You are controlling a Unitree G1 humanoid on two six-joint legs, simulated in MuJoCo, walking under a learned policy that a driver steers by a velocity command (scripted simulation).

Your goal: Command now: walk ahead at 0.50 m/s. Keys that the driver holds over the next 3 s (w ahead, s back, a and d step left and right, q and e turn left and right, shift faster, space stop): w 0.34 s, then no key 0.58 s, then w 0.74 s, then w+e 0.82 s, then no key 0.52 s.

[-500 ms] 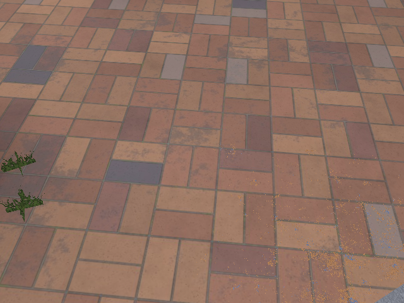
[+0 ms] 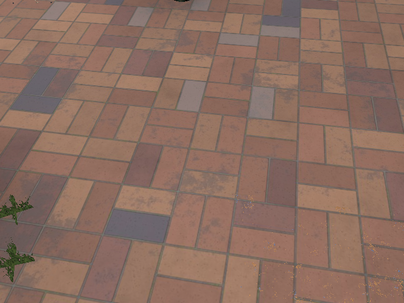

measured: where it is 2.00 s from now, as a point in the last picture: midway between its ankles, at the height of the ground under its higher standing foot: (207, 223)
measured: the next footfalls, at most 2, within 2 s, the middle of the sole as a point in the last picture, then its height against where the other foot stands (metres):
left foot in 0.30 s outside the picture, level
right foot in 0.74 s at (245, 292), level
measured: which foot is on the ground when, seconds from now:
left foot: up 0.00-0.28, down 0.30-1.00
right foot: down 0.00-0.30, up 0.32-0.72, down 0.74-1.00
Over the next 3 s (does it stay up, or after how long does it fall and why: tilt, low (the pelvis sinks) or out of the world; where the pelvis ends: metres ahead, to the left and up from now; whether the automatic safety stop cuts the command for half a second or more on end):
stays up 1.23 -0.08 -0.02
